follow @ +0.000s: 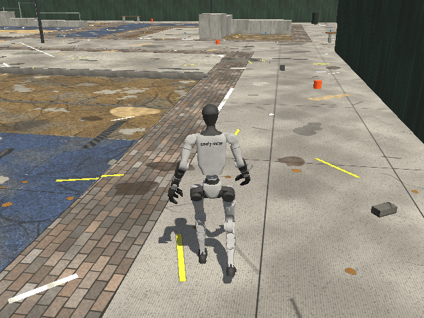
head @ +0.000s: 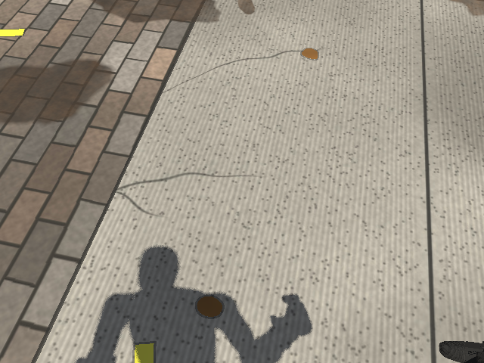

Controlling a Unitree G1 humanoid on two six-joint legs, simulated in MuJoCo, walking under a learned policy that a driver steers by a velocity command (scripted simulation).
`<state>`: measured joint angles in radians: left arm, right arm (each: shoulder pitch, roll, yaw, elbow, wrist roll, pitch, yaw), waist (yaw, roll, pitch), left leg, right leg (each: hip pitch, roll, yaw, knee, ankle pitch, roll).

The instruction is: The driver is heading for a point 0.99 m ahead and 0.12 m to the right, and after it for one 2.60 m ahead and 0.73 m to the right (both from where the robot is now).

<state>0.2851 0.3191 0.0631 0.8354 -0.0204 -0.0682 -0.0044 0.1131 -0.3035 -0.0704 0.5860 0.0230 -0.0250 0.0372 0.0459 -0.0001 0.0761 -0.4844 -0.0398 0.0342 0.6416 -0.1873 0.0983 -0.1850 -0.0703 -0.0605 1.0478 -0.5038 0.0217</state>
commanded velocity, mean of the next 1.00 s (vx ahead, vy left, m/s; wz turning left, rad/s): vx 0.50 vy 0.00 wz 0.09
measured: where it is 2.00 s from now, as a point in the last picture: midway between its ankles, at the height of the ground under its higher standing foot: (286, 153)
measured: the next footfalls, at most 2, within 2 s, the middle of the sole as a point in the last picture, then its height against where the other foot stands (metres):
right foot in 0.46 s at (307, 352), level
left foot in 0.98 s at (215, 252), level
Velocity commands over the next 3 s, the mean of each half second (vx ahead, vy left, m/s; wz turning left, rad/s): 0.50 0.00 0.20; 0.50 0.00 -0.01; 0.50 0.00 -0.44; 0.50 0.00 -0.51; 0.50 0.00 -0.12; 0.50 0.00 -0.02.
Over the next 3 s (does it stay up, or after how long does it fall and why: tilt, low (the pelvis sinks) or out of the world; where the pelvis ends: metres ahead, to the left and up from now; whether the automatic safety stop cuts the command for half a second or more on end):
stays up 1.62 -0.36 0.01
